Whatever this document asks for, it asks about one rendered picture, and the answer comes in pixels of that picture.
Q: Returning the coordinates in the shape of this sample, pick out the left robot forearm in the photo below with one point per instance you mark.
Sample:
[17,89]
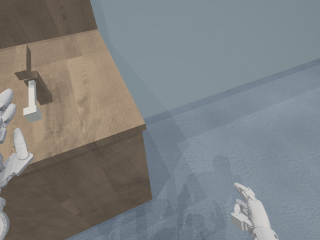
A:
[4,220]

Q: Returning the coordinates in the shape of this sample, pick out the counter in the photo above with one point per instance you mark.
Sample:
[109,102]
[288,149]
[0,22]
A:
[89,160]

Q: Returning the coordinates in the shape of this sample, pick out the tap lever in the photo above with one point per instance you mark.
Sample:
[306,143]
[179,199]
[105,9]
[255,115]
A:
[32,113]

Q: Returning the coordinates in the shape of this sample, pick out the right robot hand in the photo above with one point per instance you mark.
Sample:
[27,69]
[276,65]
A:
[254,214]

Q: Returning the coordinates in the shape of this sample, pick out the right robot forearm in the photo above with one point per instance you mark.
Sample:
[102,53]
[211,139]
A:
[264,233]

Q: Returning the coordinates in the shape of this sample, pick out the left robot hand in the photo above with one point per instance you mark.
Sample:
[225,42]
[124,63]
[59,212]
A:
[16,162]

